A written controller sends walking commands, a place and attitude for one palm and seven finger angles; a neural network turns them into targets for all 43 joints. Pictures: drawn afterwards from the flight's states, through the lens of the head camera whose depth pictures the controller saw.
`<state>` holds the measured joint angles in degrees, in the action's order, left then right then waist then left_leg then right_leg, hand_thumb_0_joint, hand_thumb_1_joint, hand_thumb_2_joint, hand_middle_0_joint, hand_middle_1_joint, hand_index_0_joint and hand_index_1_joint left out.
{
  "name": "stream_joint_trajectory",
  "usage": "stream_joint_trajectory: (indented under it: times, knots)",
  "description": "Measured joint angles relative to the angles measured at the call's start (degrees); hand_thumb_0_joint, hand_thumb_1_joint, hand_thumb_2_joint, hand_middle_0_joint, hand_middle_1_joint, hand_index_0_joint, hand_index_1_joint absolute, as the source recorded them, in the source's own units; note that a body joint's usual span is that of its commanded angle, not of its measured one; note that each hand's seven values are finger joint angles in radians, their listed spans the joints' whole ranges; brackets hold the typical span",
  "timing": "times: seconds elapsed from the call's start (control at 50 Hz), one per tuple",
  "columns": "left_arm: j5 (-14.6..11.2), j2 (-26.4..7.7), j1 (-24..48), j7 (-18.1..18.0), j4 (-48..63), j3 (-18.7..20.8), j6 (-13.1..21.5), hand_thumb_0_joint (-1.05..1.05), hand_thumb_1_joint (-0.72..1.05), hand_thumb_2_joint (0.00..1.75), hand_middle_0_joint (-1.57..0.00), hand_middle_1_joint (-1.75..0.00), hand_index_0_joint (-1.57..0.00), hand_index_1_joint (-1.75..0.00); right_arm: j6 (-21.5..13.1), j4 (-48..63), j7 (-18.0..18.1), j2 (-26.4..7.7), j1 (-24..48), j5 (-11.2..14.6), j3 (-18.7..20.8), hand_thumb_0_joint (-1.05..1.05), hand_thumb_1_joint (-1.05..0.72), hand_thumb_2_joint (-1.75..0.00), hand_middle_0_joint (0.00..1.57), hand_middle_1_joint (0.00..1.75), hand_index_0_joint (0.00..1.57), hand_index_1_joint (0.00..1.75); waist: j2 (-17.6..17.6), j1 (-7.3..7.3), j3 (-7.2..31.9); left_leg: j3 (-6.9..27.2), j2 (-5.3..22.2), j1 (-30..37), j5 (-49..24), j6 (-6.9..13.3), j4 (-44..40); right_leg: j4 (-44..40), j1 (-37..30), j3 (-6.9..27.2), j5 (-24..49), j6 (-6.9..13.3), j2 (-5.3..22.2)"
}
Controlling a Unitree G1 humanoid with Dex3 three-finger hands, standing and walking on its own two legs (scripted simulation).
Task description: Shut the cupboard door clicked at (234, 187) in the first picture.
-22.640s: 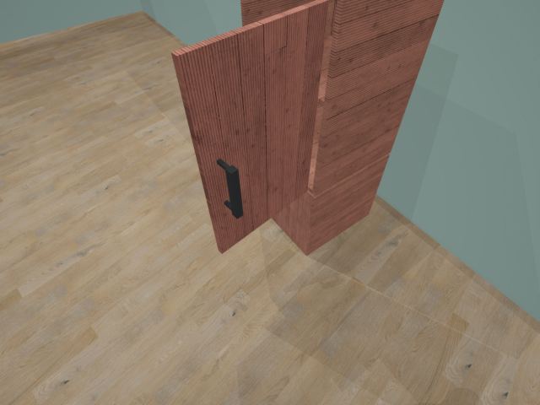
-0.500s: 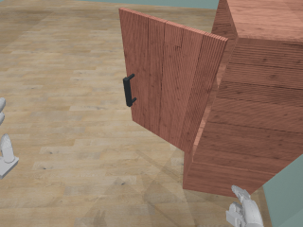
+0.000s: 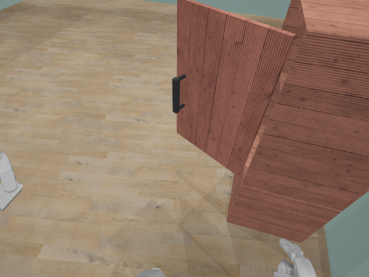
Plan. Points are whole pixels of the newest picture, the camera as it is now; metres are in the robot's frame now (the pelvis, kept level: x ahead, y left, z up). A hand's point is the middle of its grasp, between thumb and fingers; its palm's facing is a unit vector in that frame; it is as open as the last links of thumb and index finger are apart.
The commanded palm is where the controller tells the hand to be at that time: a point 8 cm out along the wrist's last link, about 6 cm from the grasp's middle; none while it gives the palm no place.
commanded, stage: step back with the hand held close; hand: left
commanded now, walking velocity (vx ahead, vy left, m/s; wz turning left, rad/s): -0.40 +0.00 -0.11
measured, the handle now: (179, 94) +0.77 +0.08 -0.06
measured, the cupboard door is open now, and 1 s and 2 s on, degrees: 63 63 63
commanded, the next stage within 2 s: stop stepping back and stand still in 0.34 s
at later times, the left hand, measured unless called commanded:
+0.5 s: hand out of the picture +0.11 +0.25 +0.19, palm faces +0.45 -0.80 -0.40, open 7.4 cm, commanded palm +0.06 +0.29 +0.19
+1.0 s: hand out of the picture +0.04 +0.31 +0.20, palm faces +0.50 -0.80 -0.33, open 7.4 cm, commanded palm -0.03 +0.34 +0.19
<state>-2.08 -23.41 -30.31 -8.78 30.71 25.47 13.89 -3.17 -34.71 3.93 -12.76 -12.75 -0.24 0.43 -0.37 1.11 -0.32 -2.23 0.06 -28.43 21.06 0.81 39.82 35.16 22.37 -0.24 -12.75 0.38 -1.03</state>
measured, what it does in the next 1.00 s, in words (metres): walks backwards: right foot, then left foot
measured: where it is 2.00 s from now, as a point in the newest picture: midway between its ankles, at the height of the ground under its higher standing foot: outside the picture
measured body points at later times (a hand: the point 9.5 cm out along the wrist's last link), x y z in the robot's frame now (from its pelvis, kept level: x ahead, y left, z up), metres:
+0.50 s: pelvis -0.09 +0.00 +0.01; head -0.07 +0.02 +0.45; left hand +0.08 +0.29 +0.21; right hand +0.10 -0.23 -0.08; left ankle +0.02 +0.10 -0.72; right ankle -0.19 -0.12 -0.72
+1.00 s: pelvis -0.17 +0.04 +0.01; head -0.19 +0.07 +0.46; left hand +0.01 +0.35 +0.22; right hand -0.05 -0.21 -0.08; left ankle +0.01 +0.10 -0.71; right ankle -0.21 -0.08 -0.69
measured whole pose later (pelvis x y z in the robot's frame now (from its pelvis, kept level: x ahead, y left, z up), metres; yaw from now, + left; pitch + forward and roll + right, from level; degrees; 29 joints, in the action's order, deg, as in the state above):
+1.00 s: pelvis -0.17 +0.04 +0.01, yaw +0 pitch -3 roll -4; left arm -2.9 -23.4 -24.3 -10.2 27.6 24.7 8.8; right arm -5.6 -39.3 6.1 -11.1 -17.2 -0.8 0.5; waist -0.7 -0.6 0.5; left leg -4.8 1.4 -25.3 8.0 0.4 26.7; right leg 43.2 13.1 -2.8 -30.2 1.6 -3.6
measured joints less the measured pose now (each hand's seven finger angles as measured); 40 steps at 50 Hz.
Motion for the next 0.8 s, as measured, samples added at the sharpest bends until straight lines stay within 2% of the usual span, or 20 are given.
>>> stream_joint_trajectory:
  times: [0.06, 0.12, 0.16, 0.2, 0.26, 0.32, 0.36, 0.38, 0.44, 0.48, 0.52, 0.6, 0.64, 0.7, 0.74, 0.8]
  knots:
    - [-0.13, -0.32, 0.95, -0.61, 0.09, -1.27, 0.02, 0.01, 0.89, 0.90, -0.21, -0.30, -0.21, -0.30, 0.37, -0.86, 0.05, -0.27, 0.27, 0.12, 0.25, 0.02, -0.91, -0.90, 0.21, 0.30, 0.21, 0.30, 0.69, -0.48, 0.89, 0.32, -0.17, 1.63, -2.03, -0.05, -2.20, -0.93, 0.69, 0.21, 1.34, -0.45, 0.49]
    - [-0.04, -1.38, 2.65, -0.85, -0.85, -1.13, 0.42, 0.01, 0.89, 0.90, -0.21, -0.30, -0.21, -0.30, 0.32, -0.55, 0.75, -0.36, 0.97, 0.40, 0.27, 0.02, -0.91, -0.90, 0.21, 0.30, 0.21, 0.30, 1.02, -1.39, 0.20, -0.10, 0.15, 1.09, -7.69, 1.20, -4.10, -1.55, 1.39, 0.10, 1.85, -0.96, 0.43]
    - [0.35, -2.25, 3.12, -0.70, -1.97, 0.00, 0.80, 0.01, 0.89, 0.90, -0.21, -0.30, -0.21, -0.30, -0.15, 0.26, 1.08, -0.18, 1.40, 0.56, 0.35, 0.02, -0.91, -0.90, 0.21, 0.30, 0.21, 0.30, 0.35, -2.42, -0.63, -0.18, 1.25, 0.12, -9.47, 2.48, -4.16, 1.38, 2.73, 0.68, -1.82, -1.43, -1.09]
    - [0.62, -3.24, 3.62, -0.04, -2.94, 0.86, 0.56, 0.01, 0.89, 0.90, -0.21, -0.30, -0.21, -0.30, -0.81, 0.78, 1.19, 0.27, 1.12, 0.33, 0.82, 0.02, -0.91, -0.90, 0.21, 0.30, 0.21, 0.30, -1.06, -3.79, -1.10, 0.39, 2.82, -1.05, -12.62, 2.87, -4.71, 8.10, 2.64, 0.53, -4.32, -1.72, -3.13]
    - [0.17, -4.47, 2.31, 0.69, -1.88, 2.28, 0.35, 0.01, 0.89, 0.90, -0.21, -0.30, -0.21, -0.30, -1.63, 0.41, 0.45, 1.36, -0.03, 0.35, 1.22, 0.02, -0.91, -0.90, 0.21, 0.30, 0.21, 0.30, -1.40, -4.20, 0.41, -0.70, 5.03, -3.45, -16.46, 2.50, -6.00, 12.58, -1.59, -0.35, -8.55, -1.42, -4.51]
    - [-1.10, -4.46, -1.50, 0.71, 0.42, 4.02, 0.89, 0.01, 0.89, 0.90, -0.21, -0.30, -0.21, -0.30, -2.47, -0.10, -0.21, 2.08, -0.06, 0.35, 0.99, 0.02, -0.91, -0.90, 0.21, 0.30, 0.21, 0.30, -0.07, -2.52, 2.88, -2.92, 5.58, -6.55, -18.60, 1.68, -7.19, 6.81, -8.72, -1.32, -12.32, -0.49, -3.45]
    - [-1.91, -3.89, -3.52, 0.46, 1.80, 5.01, 1.45, 0.01, 0.89, 0.90, -0.21, -0.30, -0.21, -0.30, -3.18, -0.36, -0.47, 2.41, 1.72, 0.07, 0.50, 0.02, -0.91, -0.90, 0.21, 0.30, 0.21, 0.30, 1.68, -0.16, 3.25, -5.46, 5.78, -8.67, -19.65, 1.17, -7.75, -1.92, -12.11, 0.19, -16.92, 1.07, -2.25]
    - [-1.83, -2.53, -3.25, 0.44, 1.86, 4.26, 1.82, 0.01, 0.89, 0.90, -0.21, -0.30, -0.21, -0.30, -3.53, -1.03, -0.52, 2.17, 3.18, -0.15, 0.53, 0.02, -0.91, -0.90, 0.21, 0.30, 0.21, 0.30, 0.94, 0.78, 2.13, -5.65, 6.51, -9.03, -19.54, 0.70, -7.79, -2.75, -11.61, 0.68, -16.18, 1.88, -2.83]
    - [-0.97, 0.10, -1.10, 0.23, 1.34, 0.03, 2.06, 0.02, 0.89, 0.90, -0.21, -0.30, -0.21, -0.30, -3.37, -3.81, 0.05, 2.36, 4.76, -0.03, 0.37, 0.02, -0.91, -0.90, 0.21, 0.30, 0.21, 0.30, 0.53, 2.98, 0.11, -5.14, 6.16, -5.42, -15.86, -1.07, -7.84, -3.64, -12.70, 2.20, -13.12, 0.94, -3.04]
    - [-0.49, 0.20, 0.43, 0.24, 1.40, -1.41, 1.70, 0.02, 0.89, 0.90, -0.21, -0.30, -0.21, -0.30, -2.74, -4.67, 0.60, 3.05, 4.17, 0.44, -0.07, 0.02, -0.91, -0.90, 0.21, 0.30, 0.21, 0.30, 1.84, 3.67, 1.60, -5.20, 4.88, -0.92, -15.72, -0.56, -7.19, -4.36, -13.14, 3.70, -11.35, -0.45, -2.47]
    - [-0.21, -0.59, 2.77, 0.19, 0.43, -1.80, 1.46, 0.02, 0.89, 0.90, -0.21, -0.30, -0.21, -0.30, -2.29, -4.23, 1.24, 3.30, 3.83, 0.88, -0.49, 0.02, -0.91, -0.90, 0.21, 0.30, 0.21, 0.30, 2.11, 2.22, 2.81, -4.56, 4.28, 1.79, -15.23, 0.89, -9.90, -3.83, -13.25, 3.47, -9.33, -1.48, -2.48]
    - [-0.51, -2.68, 5.41, 0.47, -4.28, -1.24, -0.59, 0.01, 0.89, 0.90, -0.21, -0.30, -0.21, -0.30, -1.08, -1.14, 1.00, 2.53, 3.42, 1.25, -0.95, 0.02, -0.91, -0.90, 0.21, 0.30, 0.21, 0.30, 1.91, -1.45, 4.71, -5.08, 4.66, 3.90, -16.19, 1.58, -11.32, -4.08, -14.42, 2.24, -7.54, -2.57, -2.21]
    - [-1.00, -3.44, 4.03, 0.78, -5.93, -0.14, -1.79, 0.01, 0.89, 0.90, -0.21, -0.30, -0.21, -0.30, -0.81, 1.28, 0.86, 2.01, 3.07, 1.24, -1.05, 0.02, -0.91, -0.90, 0.21, 0.30, 0.21, 0.30, 2.59, -3.04, 5.95, -6.25, 4.19, 2.94, -15.62, 1.54, -10.66, -6.81, -14.57, 2.04, -10.91, -1.17, -1.11]
    - [-1.46, -2.36, 2.22, 1.40, -7.30, -1.00, -3.82, 0.01, 0.89, 0.90, -0.21, -0.30, -0.21, -0.30, -0.80, 3.65, 1.16, 0.51, 1.87, 0.90, -0.21, 0.02, -0.91, -0.90, 0.21, 0.30, 0.21, 0.30, 1.07, -5.71, 4.81, -4.61, 3.24, 1.85, -13.35, 1.18, -11.17, -6.80, -13.39, 0.42, -9.16, -0.02, -0.95]
    - [-1.80, -2.20, 0.00, 1.59, -5.52, -1.71, -4.68, 0.01, 0.89, 0.90, -0.21, -0.30, -0.21, -0.30, -0.84, 4.01, 1.16, -0.10, 0.35, 0.77, 0.28, 0.01, -0.91, -0.90, 0.21, 0.30, 0.21, 0.30, 1.06, -5.99, 3.69, -3.76, 2.46, 1.33, -10.90, 0.48, -11.89, -7.33, -12.86, -0.21, -8.72, 0.42, -0.69]
    - [-2.25, -3.13, -5.32, 1.36, -0.03, -1.28, -4.52, 0.02, 0.89, 0.90, -0.21, -0.30, -0.21, -0.30, -0.78, 2.84, 1.08, -0.28, -2.19, 0.22, 0.42, 0.01, -0.91, -0.90, 0.21, 0.30, 0.21, 0.30, 2.21, -4.74, 2.27, -3.26, 1.93, 0.72, -7.82, -0.73, -11.35, -7.51, -12.33, -0.35, -7.01, 0.87, -0.39]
